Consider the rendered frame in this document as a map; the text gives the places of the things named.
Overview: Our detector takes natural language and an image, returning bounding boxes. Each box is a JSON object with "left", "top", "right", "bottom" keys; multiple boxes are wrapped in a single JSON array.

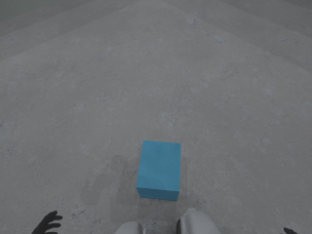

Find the carton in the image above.
[{"left": 136, "top": 140, "right": 181, "bottom": 201}]

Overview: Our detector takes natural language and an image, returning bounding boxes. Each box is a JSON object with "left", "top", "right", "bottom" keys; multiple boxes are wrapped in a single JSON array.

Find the robot left hand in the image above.
[{"left": 31, "top": 211, "right": 62, "bottom": 234}]

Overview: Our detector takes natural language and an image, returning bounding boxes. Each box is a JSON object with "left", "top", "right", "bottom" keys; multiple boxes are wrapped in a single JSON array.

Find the robot thigh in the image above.
[
  {"left": 114, "top": 221, "right": 147, "bottom": 234},
  {"left": 180, "top": 211, "right": 222, "bottom": 234}
]

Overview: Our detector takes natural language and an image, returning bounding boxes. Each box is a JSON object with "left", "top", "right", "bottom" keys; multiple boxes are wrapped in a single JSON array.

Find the right robot thigh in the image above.
[{"left": 180, "top": 211, "right": 222, "bottom": 234}]

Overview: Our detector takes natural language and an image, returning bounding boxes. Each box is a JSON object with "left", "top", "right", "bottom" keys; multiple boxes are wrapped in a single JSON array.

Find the left robot thigh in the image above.
[{"left": 114, "top": 221, "right": 147, "bottom": 234}]

